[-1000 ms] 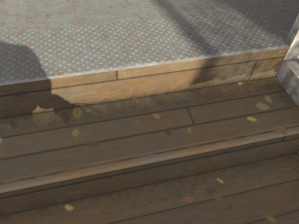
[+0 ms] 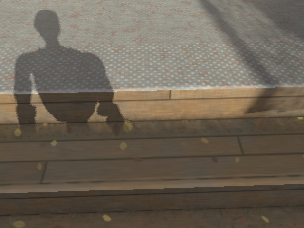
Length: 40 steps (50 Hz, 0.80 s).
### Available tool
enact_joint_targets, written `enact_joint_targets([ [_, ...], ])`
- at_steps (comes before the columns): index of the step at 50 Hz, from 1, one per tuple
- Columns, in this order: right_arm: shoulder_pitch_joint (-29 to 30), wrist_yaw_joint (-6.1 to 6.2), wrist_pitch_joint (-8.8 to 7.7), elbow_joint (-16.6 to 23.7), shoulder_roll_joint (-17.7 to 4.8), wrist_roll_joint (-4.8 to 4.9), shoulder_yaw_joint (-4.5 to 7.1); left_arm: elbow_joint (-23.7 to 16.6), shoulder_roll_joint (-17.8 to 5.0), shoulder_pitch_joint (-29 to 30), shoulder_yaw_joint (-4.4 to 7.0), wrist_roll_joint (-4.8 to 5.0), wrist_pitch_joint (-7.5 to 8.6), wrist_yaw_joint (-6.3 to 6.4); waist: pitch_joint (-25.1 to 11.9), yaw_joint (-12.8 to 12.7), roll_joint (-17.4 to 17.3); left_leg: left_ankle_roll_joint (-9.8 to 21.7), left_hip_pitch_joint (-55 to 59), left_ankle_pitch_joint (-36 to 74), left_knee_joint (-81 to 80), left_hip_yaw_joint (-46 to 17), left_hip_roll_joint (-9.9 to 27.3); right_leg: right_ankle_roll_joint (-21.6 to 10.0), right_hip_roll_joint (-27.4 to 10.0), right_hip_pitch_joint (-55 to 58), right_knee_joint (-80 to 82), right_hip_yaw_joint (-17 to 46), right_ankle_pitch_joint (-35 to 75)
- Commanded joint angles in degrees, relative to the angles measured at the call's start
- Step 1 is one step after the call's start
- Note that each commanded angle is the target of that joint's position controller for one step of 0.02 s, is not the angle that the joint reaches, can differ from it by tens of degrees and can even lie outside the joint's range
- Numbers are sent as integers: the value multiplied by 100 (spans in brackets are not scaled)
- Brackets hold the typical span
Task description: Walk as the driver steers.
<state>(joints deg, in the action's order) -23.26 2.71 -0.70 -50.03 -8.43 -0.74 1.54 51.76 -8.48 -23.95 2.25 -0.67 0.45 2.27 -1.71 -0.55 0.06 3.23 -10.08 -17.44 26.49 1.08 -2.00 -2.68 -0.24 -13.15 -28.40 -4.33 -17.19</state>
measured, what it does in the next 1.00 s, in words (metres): climbs: left foot 0.17 m higher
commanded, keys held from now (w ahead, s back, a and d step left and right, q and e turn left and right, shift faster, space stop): w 0.94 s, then no key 0.06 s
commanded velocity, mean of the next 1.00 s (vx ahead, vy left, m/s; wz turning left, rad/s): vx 0.42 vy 0.00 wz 0.00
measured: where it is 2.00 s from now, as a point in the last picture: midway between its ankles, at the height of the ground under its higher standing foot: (117, 96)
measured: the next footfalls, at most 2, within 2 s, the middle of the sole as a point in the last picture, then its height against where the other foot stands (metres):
left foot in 0.52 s outside the picture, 0.17 m higher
right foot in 1.02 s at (170, 154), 0.17 m higher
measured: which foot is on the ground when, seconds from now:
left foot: down 0.00-0.16, up 0.18-0.50, down 0.52-1.00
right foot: down 0.00-0.54, up 0.56-1.00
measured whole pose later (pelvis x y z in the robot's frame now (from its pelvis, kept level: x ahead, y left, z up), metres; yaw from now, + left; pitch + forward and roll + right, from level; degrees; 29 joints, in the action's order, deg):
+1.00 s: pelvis +0.50 +0.05 +0.19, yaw +0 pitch +6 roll -4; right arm -32.5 2.0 -6.3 -61.3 -5.8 0.3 0.4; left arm 31.5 0.5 8.2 -4.8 0.0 1.7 -0.7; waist 1.3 4.7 -1.7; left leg 4.3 2.6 -9.7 5.1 5.8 1.6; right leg -9.4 -1.2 -63.0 -78.4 -12.4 -23.1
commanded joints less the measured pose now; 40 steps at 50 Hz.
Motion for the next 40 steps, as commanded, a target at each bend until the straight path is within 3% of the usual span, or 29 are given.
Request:
enact_joint_targets([
  [1, -352, -7, 16, 237, -779, 17, 204, -257, -576, -208, 134, 2, 28, -26, 978, 93, -255, 730, -804, -2659, -781, -1412, 882, -367, -272, -944, 49, 556, -1843],
  [5, -284, -102, -86, 226, -807, 60, 230, -319, -343, -173, 66, -50, 179, -139, 881, 24, -478, 1035, -840, -2494, -1062, -1999, 1195, -443, -38, -713, -296, 365, -1040],
  [7, 253, -133, -166, 367, -792, 113, 215, -243, -508, -558, 80, 13, 270, -119, 974, -281, -166, 886, -1436, -1277, -494, -1423, 827, -583, -184, 129, 328, 702, -792],
  [9, 808, -187, -333, 563, -422, 103, 82, 27, -1101, -1541, 269, -56, 323, -42, 766, -794, 1344, 428, -3279, 405, 2157, 106, -32, -1197, -1327, 2193, 1438, 2822, -122],
  [10, 850, -231, -383, 529, -589, 15, 152, 248, -1120, -2146, 303, -85, 297, -21, 601, -1000, 1329, 244, -4199, -563, 3683, 484, -86, -1653, -2030, 2885, 1765, 3714, 668],
  [11, 1129, -241, -382, 572, -639, -71, 203, 309, -1100, -2151, 285, -150, 329, -29, 635, -944, 600, 125, -4827, -966, 5721, 346, 10, -1959, -2232, 2890, 1674, 3721, 1049],
  [12, 1443, -239, -412, 737, -359, -44, 142, 292, -1221, -1869, 302, -225, 380, -52, 574, -802, 338, 169, -5480, -1022, 7453, 70, 166, -2009, -2183, 2846, 1600, 3300, 1185],
  [13, 1863, -215, -431, 1037, -172, -1, 82, 352, -1212, -1698, 295, -273, 445, -70, 536, -676, 415, 272, -6201, -1218, 8805, -163, 278, -1884, -2111, 2869, 1605, 2874, 1108],
  [14, 2238, -169, -425, 1311, -11, 3, 11, 452, -898, -1615, 195, -298, 515, -98, 620, -553, 394, 461, -6875, -1464, 9771, -382, 314, -1608, -2004, 2775, 1555, 2478, 934],
  [16, 2515, -145, -346, 1669, 273, -24, -168, 624, -515, -1409, 25, -241, 603, -166, 874, -231, 36, 716, -7606, -1724, 10500, -608, 321, -1044, -1900, 2124, 1578, 1892, 388],
  [18, 3046, -141, -239, 2111, 463, 10, -343, 703, -497, -1139, -71, -192, 683, -235, 1195, -94, 150, 684, -7647, -1650, 10333, -105, 314, -838, -1738, 1064, 2193, 1444, -151],
  [20, 3627, -143, -124, 2618, 447, 35, -530, 930, -473, -1002, -195, 8, 645, -221, 1571, 106, 146, 602, -6964, -1580, 8449, 429, 730, -558, -1262, -95, 2993, 764, -371],
  [21, 3922, -188, -93, 2858, 366, 131, -578, 1069, -329, -1103, -276, 147, 579, -125, 1697, -3, 518, 565, -6095, -1693, 7434, 845, 775, -754, -1122, -569, 3688, 531, 489],
  [22, 3310, -287, -76, 2710, 522, 172, -685, 904, -287, -587, -310, 289, 478, -38, 1385, 313, 178, 683, -3287, -705, 5584, 1043, 762, -829, -831, -1956, 3964, -11, 2052],
  [23, 2760, -344, -127, 2371, 283, 234, -534, 563, -681, -681, -277, 436, 539, -41, 343, 320, -29, 628, -1140, -228, 5298, 1524, 105, -1022, -851, -2047, 3096, -29, 5989],
  [24, 1448, -278, -77, 1946, 62, 254, -358, 492, -1450, -778, -96, 408, 663, -91, -798, 874, 669, 640, 23, -104, 5355, 1357, -191, -1030, -1183, -1199, 1877, -2, 8720],
  [25, 436, -192, -15, 1621, -242, 167, -166, 481, -2085, -605, 148, 415, 738, -146, -1529, 1389, 1059, 652, 179, -151, 4479, 1030, -261, -825, -1336, 16, 531, 114, 9776],
  [26, -83, -183, 18, 1399, -764, -144, 50, 404, -2131, -405, 285, 385, 791, -273, -2054, 1650, 995, 779, 523, -637, 3500, 413, -216, -595, -1263, 489, -1191, 295, 9695],
  [27, -466, -141, -51, 1122, -1476, -320, 284, 142, -1396, -367, 187, 311, 898, -433, -2104, 1369, -342, 1376, 1132, -972, 1944, -2463, 1248, -256, -405, -784, -3581, 626, 5537],
  [28, -212, -16, 102, 987, -1947, -76, 474, -152, -1009, -170, 238, 59, 932, -635, -2402, 1174, -1651, 1625, 951, -1097, -664, -5503, 2008, -132, 816, -1928, -6435, 1150, 1191],
  [29, 653, -75, -45, 979, -1716, -38, 511, -505, -486, -93, 200, -109, 924, -611, -1929, 517, -855, 1353, 242, -2092, -1024, -5426, 2239, -180, 595, -2613, -7949, 1996, 1471],
  [30, 1126, -161, -157, 677, -1181, 84, 392, -777, -286, 325, 142, -231, 835, -575, -1028, 87, -142, 1168, -602, -3186, -875, -4769, 2078, -247, 249, -2991, -8297, 1418, 1997],
  [31, 1034, -226, -247, 208, -637, 89, 270, -987, -74, 657, 71, -321, 771, -519, -187, -47, 187, 1000, -1228, -3104, -548, -3927, 1912, -359, 143, -3610, -8554, 1129, 2036],
  [32, 940, -262, -359, -137, -75, -17, 124, -1221, 231, 892, -29, -292, 691, -430, 178, -195, -42, 983, -1703, -2200, -362, -3136, 1743, -504, 170, -4085, -9277, 1178, 1814],
  [33, 908, -304, -434, -423, 259, -126, 41, -1219, 454, 807, -127, -195, 572, -365, 360, -387, -40, 793, -1891, -1552, -328, -2295, 1535, -610, 208, -4405, -9525, 1317, 1508],
  [35, 469, -389, -578, -878, 375, -118, -15, -1376, 821, 996, -301, -103, 398, -273, 600, -492, -69, 541, -1738, -445, -489, -1317, 1379, -752, 151, -5257, -9603, 1451, 1157],
  [36, 562, -426, -635, -853, 317, -95, -43, -1452, 660, 1100, -316, -77, 350, -245, 731, -568, 19, 492, -2081, -82, -719, -964, 1349, -659, 51, -5140, -8805, 1313, 1146],
  [38, 477, -490, -750, -870, -67, -105, -20, -1612, 423, 1697, -271, -6, 263, -170, 703, -443, -16, 624, -2191, 618, -1118, -528, 1185, -522, 248, -5130, -8711, 654, 977],
  [40, -232, -464, -877, -1100, -405, -33, 1, -2063, 700, 2661, -401, 7, 233, -30, 749, -128, -362, 815, -1098, 918, -1596, -733, 1456, -593, 243, -6562, -10141, 395, 37],
])
Keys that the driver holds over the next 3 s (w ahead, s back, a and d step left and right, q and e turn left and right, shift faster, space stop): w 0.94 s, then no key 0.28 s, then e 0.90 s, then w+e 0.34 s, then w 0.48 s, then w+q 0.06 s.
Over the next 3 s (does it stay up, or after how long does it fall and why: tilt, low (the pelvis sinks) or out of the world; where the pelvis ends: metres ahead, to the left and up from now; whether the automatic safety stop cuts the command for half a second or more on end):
stays up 1.04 -0.09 0.41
